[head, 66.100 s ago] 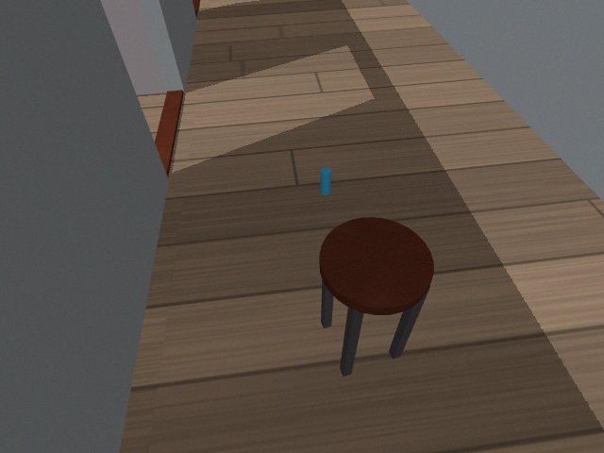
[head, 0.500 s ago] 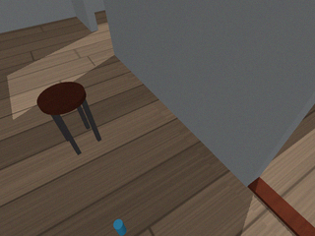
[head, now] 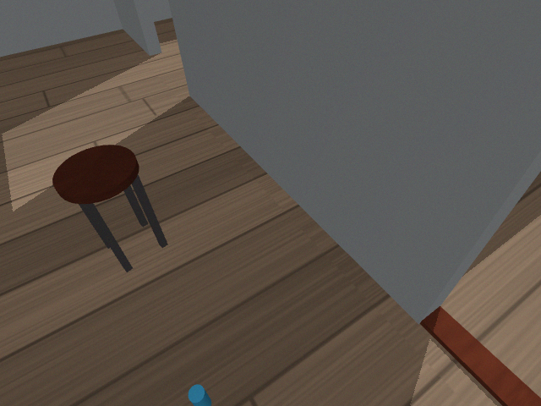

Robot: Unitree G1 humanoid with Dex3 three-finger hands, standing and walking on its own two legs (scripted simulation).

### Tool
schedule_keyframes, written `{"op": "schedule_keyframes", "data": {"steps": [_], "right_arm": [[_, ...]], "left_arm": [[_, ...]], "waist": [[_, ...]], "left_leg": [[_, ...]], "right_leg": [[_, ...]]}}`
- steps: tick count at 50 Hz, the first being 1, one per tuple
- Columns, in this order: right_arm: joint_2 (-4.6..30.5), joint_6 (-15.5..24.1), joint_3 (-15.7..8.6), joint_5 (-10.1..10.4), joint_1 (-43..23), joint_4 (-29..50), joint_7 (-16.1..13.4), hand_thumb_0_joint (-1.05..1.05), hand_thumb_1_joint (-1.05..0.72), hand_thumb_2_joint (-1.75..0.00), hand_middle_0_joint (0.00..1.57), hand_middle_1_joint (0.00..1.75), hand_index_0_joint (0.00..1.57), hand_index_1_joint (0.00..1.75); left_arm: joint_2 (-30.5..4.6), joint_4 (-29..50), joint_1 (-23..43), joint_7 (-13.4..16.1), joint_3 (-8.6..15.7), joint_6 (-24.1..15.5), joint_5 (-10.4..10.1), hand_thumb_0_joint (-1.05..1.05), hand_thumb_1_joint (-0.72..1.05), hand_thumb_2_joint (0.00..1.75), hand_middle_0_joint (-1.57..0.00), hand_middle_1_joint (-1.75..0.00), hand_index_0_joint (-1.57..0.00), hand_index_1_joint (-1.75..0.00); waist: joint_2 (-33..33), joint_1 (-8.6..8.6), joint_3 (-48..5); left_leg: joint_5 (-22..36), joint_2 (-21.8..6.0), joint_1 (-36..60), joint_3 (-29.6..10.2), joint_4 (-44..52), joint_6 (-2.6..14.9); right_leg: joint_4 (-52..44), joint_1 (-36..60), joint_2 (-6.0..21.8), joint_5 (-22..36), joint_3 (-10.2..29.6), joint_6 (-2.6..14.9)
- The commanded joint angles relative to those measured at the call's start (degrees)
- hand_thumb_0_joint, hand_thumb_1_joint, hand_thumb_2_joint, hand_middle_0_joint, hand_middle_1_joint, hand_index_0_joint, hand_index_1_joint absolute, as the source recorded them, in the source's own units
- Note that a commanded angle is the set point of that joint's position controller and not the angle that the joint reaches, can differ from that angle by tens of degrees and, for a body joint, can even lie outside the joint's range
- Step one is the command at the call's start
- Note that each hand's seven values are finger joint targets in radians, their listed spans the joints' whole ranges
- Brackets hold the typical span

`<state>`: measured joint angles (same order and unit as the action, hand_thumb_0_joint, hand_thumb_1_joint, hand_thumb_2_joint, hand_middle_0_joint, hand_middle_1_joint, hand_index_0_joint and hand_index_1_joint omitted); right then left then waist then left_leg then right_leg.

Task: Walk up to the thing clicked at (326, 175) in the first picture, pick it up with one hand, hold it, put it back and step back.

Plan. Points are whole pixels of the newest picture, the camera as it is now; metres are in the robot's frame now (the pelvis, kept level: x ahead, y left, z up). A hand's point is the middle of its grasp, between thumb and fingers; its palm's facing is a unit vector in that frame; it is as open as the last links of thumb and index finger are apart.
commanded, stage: stand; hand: left
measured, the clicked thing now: (200, 399) +0.33 +0.27 -0.72
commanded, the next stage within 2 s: step back in 0.62 s
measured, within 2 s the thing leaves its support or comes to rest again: neither
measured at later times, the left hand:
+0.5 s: hand out of the picture +0.07 +0.24 -0.16, palm faces -0.02 -0.94 -0.34, open 7.4 cm
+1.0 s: hand out of the picture +0.10 +0.30 -0.18, palm faces +0.00 -0.94 -0.35, open 7.4 cm
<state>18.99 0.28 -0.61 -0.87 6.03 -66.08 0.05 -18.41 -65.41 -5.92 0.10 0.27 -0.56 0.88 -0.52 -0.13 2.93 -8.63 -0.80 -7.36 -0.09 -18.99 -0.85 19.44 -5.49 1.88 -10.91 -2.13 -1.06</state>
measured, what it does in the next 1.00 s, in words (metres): lifts its left foot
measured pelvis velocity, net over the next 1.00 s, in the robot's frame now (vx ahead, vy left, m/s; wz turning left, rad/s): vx -0.05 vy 0.04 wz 0.03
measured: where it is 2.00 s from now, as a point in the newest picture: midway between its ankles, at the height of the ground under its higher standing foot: outside the picture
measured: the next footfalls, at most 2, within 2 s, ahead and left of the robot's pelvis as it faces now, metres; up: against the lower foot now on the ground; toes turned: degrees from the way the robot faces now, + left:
right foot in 1.36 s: -0.11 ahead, -0.08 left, +0.00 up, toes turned -1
left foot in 1.70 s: -0.17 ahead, +0.17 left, +0.00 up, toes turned -2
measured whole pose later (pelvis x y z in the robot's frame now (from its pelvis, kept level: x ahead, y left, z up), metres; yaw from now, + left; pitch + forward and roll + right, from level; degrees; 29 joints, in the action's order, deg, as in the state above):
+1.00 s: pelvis -0.05 +0.04 -0.02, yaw +1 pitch -1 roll -1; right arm 21.3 -1.8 -3.3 -1.5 8.7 -54.8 0.7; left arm -22.8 -52.1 0.5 1.4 4.0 3.8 0.3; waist 2.8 -1.7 12.0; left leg -18.8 2.2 -17.6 -0.7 -37.4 3.1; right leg 53.0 -24.5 -2.5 -31.0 7.9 1.1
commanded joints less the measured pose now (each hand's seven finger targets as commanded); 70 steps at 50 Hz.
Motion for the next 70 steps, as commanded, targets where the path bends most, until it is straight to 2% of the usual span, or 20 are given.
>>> {"op": "schedule_keyframes", "data": {"steps": [1, 30, 31, 34, 37, 39, 42, 44, 45, 46, 47, 49, 50, 53, 60, 64, 67, 68, 69, 70], "right_arm": [[11.57, 1.0, -1.89, 0.06, -1.72, 2.79, -0.75, 0.0, -0.9, -0.9, 0.2, 0.3, 0.2, 0.3], [12.02, 0.98, -1.64, -0.03, -1.76, 2.96, -0.73, 0.0, -0.9, -0.9, 0.2, 0.3, 0.2, 0.3], [15.28, 0.07, -2.86, 0.66, -3.48, 4.92, -0.36, 0.0, -0.9, -0.9, 0.2, 0.3, 0.2, 0.3], [13.31, -0.82, -3.27, 1.42, -0.43, 7.45, -0.24, 0.0, -0.9, -0.9, 0.2, 0.3, 0.2, 0.3], [12.81, -2.27, -4.35, 0.97, 1.65, 9.85, 0.07, 0.0, -0.9, -0.9, 0.2, 0.3, 0.2, 0.3], [12.84, -3.15, -4.64, 0.93, 3.88, 11.37, 0.28, 0.0, -0.9, -0.9, 0.2, 0.3, 0.2, 0.3], [13.09, -2.59, -4.81, 0.99, 6.13, 12.49, 0.14, 0.0, -0.9, -0.9, 0.2, 0.3, 0.2, 0.3], [12.9, -1.59, -5.08, -0.18, 7.7, 12.35, -0.04, 0.0, -0.9, -0.9, 0.2, 0.3, 0.2, 0.3], [15.78, -1.15, -5.88, -1.51, 5.98, 13.59, -0.27, 0.0, -0.9, -0.9, 0.2, 0.3, 0.2, 0.3], [20.64, -0.67, -6.86, -1.9, 4.74, 14.9, -0.29, 0.0, -0.9, -0.9, 0.2, 0.3, 0.2, 0.3], [23.67, -0.58, -7.57, -0.95, 5.19, 15.69, -0.36, 0.0, -0.9, -0.9, 0.2, 0.3, 0.2, 0.3], [18.99, -0.35, -6.5, -0.47, 1.38, 16.59, -1.27, 0.0, -0.9, -0.9, 0.2, 0.3, 0.2, 0.3], [16.97, -0.36, -6.05, -0.86, -0.06, 17.19, -1.71, 0.0, -0.9, -0.9, 0.2, 0.3, 0.2, 0.3], [15.11, -0.49, -5.97, -0.58, 1.44, 18.38, -2.32, 0.0, -0.9, -0.9, 0.2, 0.3, 0.2, 0.3], [16.0, -0.7, -6.35, -0.55, 5.12, 19.7, -2.41, 0.0, -0.9, -0.9, 0.2, 0.3, 0.2, 0.3], [16.91, -0.88, -6.31, -0.38, 2.27, 20.82, -2.13, 0.0, -0.9, -0.9, 0.2, 0.3, 0.2, 0.3], [17.54, -1.39, -6.17, 0.09, -1.26, 21.21, -1.72, 0.0, -0.9, -0.9, 0.2, 0.3, 0.2, 0.3], [16.23, -1.51, -5.69, 0.58, -0.9, 20.96, -1.55, 0.0, -0.9, -0.9, 0.2, 0.3, 0.2, 0.3], [14.52, -1.48, -5.21, 0.83, -0.43, 21.59, -1.36, 0.0, -0.9, -0.9, 0.2, 0.3, 0.2, 0.3], [13.43, -1.69, -5.27, 0.94, -3.12, 21.68, -1.64, 0.0, -0.9, -0.9, 0.2, 0.3, 0.2, 0.3]], "left_arm": [[-12.15, 3.0, 1.13, 1.02, 2.23, -1.39, 0.06, 0.0, 0.9, 0.9, -0.2, -0.3, -0.2, -0.3], [-13.11, 3.77, 1.2, 0.77, 2.33, -1.35, -0.21, 0.0, 0.9, 0.9, -0.2, -0.3, -0.2, -0.3], [-17.39, 4.53, 1.11, 0.88, 5.58, -0.69, -1.25, 0.0, 0.9, 0.9, -0.2, -0.3, -0.2, -0.3], [-17.32, 7.41, 0.19, 1.12, 6.42, -0.08, -1.34, 0.0, 0.9, 0.9, -0.2, -0.3, -0.2, -0.3], [-18.12, 12.13, 5.01, 1.19, 7.04, 0.61, 0.0, 0.0, 0.9, 0.9, -0.2, -0.3, -0.2, -0.3], [-18.16, 14.46, 7.18, 1.26, 7.24, 0.82, 0.73, 0.0, 0.9, 0.9, -0.2, -0.3, -0.2, -0.3], [-17.08, 16.32, 7.88, 1.5, 6.52, 1.18, 0.85, 0.0, 0.9, 0.9, -0.2, -0.3, -0.2, -0.3], [-16.44, 17.04, 6.91, 1.24, 6.07, 2.21, -0.03, 0.0, 0.9, 0.9, -0.2, -0.3, -0.2, -0.3], [-13.36, 17.95, 4.98, 1.11, 5.79, 2.81, -0.76, 0.0, 0.9, 0.9, -0.2, -0.3, -0.2, -0.3], [-10.69, 18.58, 3.64, 1.4, 5.16, 3.28, -1.09, 0.0, 0.9, 0.9, -0.2, -0.3, -0.2, -0.3], [-12.6, 18.02, 4.03, 2.21, 5.77, 3.4, -0.63, 0.0, 0.9, 0.9, -0.2, -0.3, -0.2, -0.3], [-13.88, 17.3, 3.56, 2.6, 5.9, 3.64, -0.73, 0.0, 0.9, 0.9, -0.2, -0.3, -0.2, -0.3], [-13.41, 17.03, 1.26, 2.45, 5.81, 3.54, -1.25, 0.0, 0.9, 0.9, -0.2, -0.3, -0.2, -0.3], [-14.02, 17.0, -1.2, 2.2, 6.04, 3.36, -0.59, 0.0, 0.9, 0.9, -0.2, -0.3, -0.2, -0.3], [-13.44, 19.69, -0.58, 1.79, 6.69, 2.77, -0.25, 0.0, 0.9, 0.9, -0.2, -0.3, -0.2, -0.3], [-12.93, 19.02, -4.42, 1.09, 6.89, 2.38, -0.03, 0.0, 0.9, 0.9, -0.2, -0.3, -0.2, -0.3], [-11.99, 16.94, -10.9, 0.58, 7.16, 1.9, 0.4, 0.0, 0.9, 0.9, -0.2, -0.3, -0.2, -0.3], [-13.73, 16.98, -11.39, 0.63, 7.5, 1.49, 1.12, 0.0, 0.9, 0.9, -0.2, -0.3, -0.2, -0.3], [-17.62, 18.53, -8.81, 0.52, 8.41, 1.33, 1.58, 0.0, 0.9, 0.9, -0.2, -0.3, -0.2, -0.3], [-22.37, 20.27, -5.42, 0.37, 9.35, 1.53, 1.0, 0.0, 0.9, 0.9, -0.2, -0.3, -0.2, -0.3]], "waist": [[1.26, 0.1, -3.2], [0.89, -0.02, -4.05], [1.28, 0.13, 2.55], [4.01, -0.69, -3.68], [10.4, -1.33, -5.56], [11.3, -1.85, -3.82], [10.64, -1.92, -4.86], [5.91, -2.28, -5.42], [-3.29, -0.69, -4.64], [-12.62, 0.09, -4.18], [-12.72, -2.38, -6.8], [-6.22, -0.63, -8.44], [-6.62, 0.95, -9.08], [-7.01, 0.45, -8.43], [-5.43, -3.1, -7.37], [-6.07, -1.63, -9.09], [-5.9, 1.88, -8.95], [-2.02, 1.66, -8.03], [7.61, 0.33, -5.06], [18.12, 2.7, -1.4]], "left_leg": [[6.88, -6.2, 1.12, -5.39, 3.01, 1.38], [6.6, -6.53, 1.76, -4.64, 3.11, 1.36], [15.09, -5.28, -3.83, -4.97, -3.89, 3.2], [14.76, -2.42, -3.37, -2.05, -13.59, 3.48], [-13.5, 2.92, -5.92, -0.91, -27.85, 3.52], [-22.14, 1.95, -8.43, -4.25, -34.79, 4.27], [-15.12, 0.66, -10.78, -2.83, -24.48, 3.85], [3.85, 0.54, -7.73, -0.66, -7.56, 3.2], [18.12, -6.38, -5.42, -10.62, -3.48, 4.2], [32.32, -15.04, 0.23, -23.41, -2.27, 8.17], [32.84, -18.4, -2.03, -27.67, -2.89, 12.23], [33.2, -14.71, 2.39, -19.89, -6.31, 11.65], [33.84, -11.5, 5.48, -15.46, -8.11, 9.37], [32.12, -11.16, 7.6, -13.45, -8.46, 9.3], [28.23, -14.7, 9.18, -15.3, -8.95, 14.76], [18.28, -15.07, 4.36, -15.26, -8.87, 14.24], [9.49, -12.39, -5.27, -11.75, -11.22, 9.92], [3.42, -9.84, -10.95, -10.25, -12.95, 6.94], [-7.24, -2.97, -19.56, -6.23, -19.55, 3.13], [-23.22, 6.14, -19.17, -1.37, -33.7, 1.01]], "right_leg": [[-4.26, -0.28, 6.05, 5.64, 4.79, 1.04], [-4.22, 0.48, 6.22, 7.21, 5.33, 1.67], [0.54, -3.42, 5.72, 16.39, 5.73, 2.57], [1.89, -2.85, 8.98, 22.42, 8.02, 6.81], [1.3, -7.19, 16.97, 22.33, 13.81, 14.0], [3.25, -11.01, 19.05, 22.31, 13.64, 16.19], [9.44, -6.06, 15.22, 22.24, 10.73, 12.24], [17.66, -4.66, 10.4, 18.46, 6.99, 8.38], [24.93, -9.69, 3.68, 8.1, 3.84, 5.09], [32.0, -21.06, -6.41, -21.83, 5.32, 3.37], [38.98, -19.18, -7.79, -28.4, 12.59, 2.91], [46.83, -22.03, -7.31, -23.62, 15.5, 3.06], [47.46, -24.12, -7.06, -19.84, 15.04, 2.89], [47.62, -23.51, -6.41, -17.18, 12.67, 1.14], [35.24, -21.01, -4.73, -19.13, 10.14, 0.14], [25.02, -14.99, -2.41, -16.9, 6.5, 1.23], [8.66, -3.78, -2.03, -4.33, 3.36, 3.54], [6.42, -1.41, 0.47, -1.79, 7.99, 4.67], [2.84, -1.69, 8.48, -1.53, 20.91, 9.29], [-2.76, -12.07, 19.28, 0.55, 32.35, 18.29]]}}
